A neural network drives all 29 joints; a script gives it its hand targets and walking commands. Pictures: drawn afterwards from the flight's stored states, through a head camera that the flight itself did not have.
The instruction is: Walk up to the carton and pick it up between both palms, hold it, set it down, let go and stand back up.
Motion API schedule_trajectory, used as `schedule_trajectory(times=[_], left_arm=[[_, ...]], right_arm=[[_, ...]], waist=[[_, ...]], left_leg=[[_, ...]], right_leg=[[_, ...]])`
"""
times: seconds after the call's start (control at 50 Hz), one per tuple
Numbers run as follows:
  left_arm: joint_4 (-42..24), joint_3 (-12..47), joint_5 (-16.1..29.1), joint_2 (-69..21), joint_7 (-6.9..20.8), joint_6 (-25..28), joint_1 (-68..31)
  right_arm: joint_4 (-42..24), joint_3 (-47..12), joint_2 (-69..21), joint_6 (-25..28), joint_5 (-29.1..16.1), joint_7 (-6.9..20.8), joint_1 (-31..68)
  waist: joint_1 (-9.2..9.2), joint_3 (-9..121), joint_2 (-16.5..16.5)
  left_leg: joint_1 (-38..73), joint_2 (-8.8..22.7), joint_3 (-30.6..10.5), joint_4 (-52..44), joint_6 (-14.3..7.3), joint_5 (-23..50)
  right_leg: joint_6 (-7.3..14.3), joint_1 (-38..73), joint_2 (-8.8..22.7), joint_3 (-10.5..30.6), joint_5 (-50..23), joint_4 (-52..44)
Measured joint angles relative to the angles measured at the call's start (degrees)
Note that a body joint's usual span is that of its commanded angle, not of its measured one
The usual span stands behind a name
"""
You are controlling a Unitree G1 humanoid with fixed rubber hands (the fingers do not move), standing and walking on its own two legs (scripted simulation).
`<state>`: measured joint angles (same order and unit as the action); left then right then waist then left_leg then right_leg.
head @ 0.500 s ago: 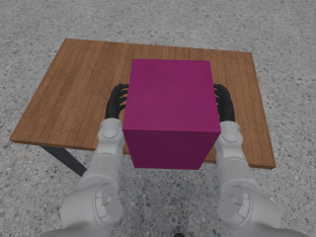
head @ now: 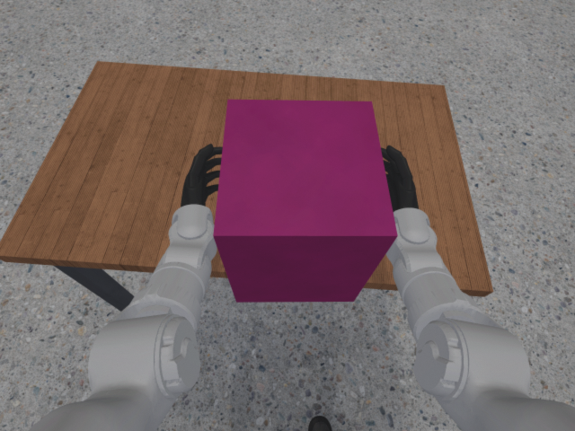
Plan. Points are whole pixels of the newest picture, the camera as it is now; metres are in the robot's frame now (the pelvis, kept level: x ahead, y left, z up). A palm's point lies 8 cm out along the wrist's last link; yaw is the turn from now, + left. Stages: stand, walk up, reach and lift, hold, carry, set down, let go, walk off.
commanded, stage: set down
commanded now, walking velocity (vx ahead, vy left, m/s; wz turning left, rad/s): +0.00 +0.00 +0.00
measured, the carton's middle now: (297, 211) +0.43 -0.02 -0.01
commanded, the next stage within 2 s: none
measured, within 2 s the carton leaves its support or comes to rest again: neither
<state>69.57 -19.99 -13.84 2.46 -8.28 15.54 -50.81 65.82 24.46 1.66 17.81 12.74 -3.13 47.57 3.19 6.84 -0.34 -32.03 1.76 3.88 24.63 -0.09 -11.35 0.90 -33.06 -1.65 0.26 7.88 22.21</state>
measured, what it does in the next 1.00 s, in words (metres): stands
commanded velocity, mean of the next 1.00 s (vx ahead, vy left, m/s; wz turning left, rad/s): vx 0.00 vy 0.00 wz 0.00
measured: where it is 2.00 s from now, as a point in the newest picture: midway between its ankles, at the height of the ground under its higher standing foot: outside the picture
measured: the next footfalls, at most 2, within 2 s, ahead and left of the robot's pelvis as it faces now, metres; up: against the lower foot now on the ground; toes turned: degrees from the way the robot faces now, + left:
none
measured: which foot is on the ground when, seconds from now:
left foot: down 0.00-1.00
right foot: down 0.00-1.00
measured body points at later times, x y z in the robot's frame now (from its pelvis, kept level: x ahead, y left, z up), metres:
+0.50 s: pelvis -0.01 -0.01 -0.02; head +0.09 +0.00 +0.41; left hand +0.46 +0.18 +0.04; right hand +0.46 -0.24 +0.05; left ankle -0.02 +0.11 -0.74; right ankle +0.01 -0.11 -0.74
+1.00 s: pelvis -0.04 -0.02 -0.01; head +0.04 -0.01 +0.43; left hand +0.46 +0.18 +0.14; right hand +0.46 -0.21 +0.14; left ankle -0.02 +0.11 -0.74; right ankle +0.01 -0.11 -0.74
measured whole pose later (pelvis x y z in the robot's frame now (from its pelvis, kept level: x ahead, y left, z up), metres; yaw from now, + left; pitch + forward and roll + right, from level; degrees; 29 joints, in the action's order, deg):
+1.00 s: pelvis -0.04 -0.02 -0.01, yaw +2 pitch +23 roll +0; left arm 75.9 6.2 18.5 18.4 -4.7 3.1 -69.3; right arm 70.6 -2.4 20.1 0.7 -21.4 -2.5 65.9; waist 2.0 15.1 -0.5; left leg -43.6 1.9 1.6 29.4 1.0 -9.1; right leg 2.1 -44.5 -1.6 -2.1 7.0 28.1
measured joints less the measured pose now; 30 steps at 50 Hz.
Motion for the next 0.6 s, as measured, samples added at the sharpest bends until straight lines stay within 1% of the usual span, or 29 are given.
schedule_trajectory(times=[0.06,0.12,0.22,0.3,0.36,0.44,0.52,0.6], left_arm=[[4.6,5.2,6.4,1.9,-1.0,1.4,-2.8],[8.8,8.9,11.4,3.2,-1.3,3.5,-5.7],[15.1,12.5,16.4,5.4,0.3,6.1,-8.9],[17.6,15.3,20.0,7.4,1.7,7.1,-9.0],[17.0,18.2,23.2,9.0,2.4,7.4,-8.2],[13.2,22.0,27.2,11.1,2.9,6.6,-7.1],[9.6,24.7,30.0,12.5,3.5,4.3,-7.7],[9.0,26.6,31.9,12.9,4.0,1.2,-10.6]], right_arm=[[4.0,-6.7,2.7,-0.3,-7.1,-1.1,2.4],[6.8,-12.1,4.9,0.4,-12.8,-1.7,4.6],[12.1,-18.6,8.6,2.3,-19.9,-1.9,8.2],[16.2,-22.2,11.6,3.7,-24.7,-1.5,9.8],[17.0,-24.2,13.7,4.0,-28.2,-0.7,10.0],[15.1,-26.2,16.4,3.1,-32.1,1.0,10.0],[12.6,-27.9,18.5,0.4,-35.2,2.6,10.7],[11.6,-29.1,19.7,-3.3,-37.1,3.9,12.6]], waist=[[-0.43,2.8,0.7],[-1.15,5.3,1.6],[-2.17,7.1,2.6],[-2.49,7.4,2.6],[-2.45,7.9,2.3],[-2.21,9.0,1.9],[-1.88,9.7,1.4],[-1.45,9.9,0.7]], left_leg=[[-4.8,0.4,0.1,3.1,0.0,-1.2],[-8.8,0.8,-0.1,6.0,0.1,-2.3],[-11.9,0.9,-0.8,8.9,0.2,-3.6],[-12.8,0.9,-1.4,9.7,0.5,-3.7],[-14.1,1.0,-1.9,10.4,0.7,-3.6],[-16.7,1.2,-2.4,11.5,1.0,-3.4],[-18.4,1.4,-2.5,12.3,1.1,-3.1],[-19.2,1.2,-2.2,12.4,1.1,-2.4]], right_leg=[[0.0,-4.5,-0.3,0.1,0.6,2.3],[-0.1,-8.1,-0.6,-0.1,1.4,4.4],[-0.1,-10.9,-0.7,-0.7,2.6,7.0],[0.0,-11.7,-0.5,-1.4,3.1,7.9],[0.2,-12.8,-0.6,-1.8,3.1,8.4],[0.6,-15.1,-0.9,-2.3,2.8,9.2],[0.8,-17.0,-1.0,-2.4,2.6,10.3],[1.0,-18.3,-0.8,-2.2,2.4,11.5]])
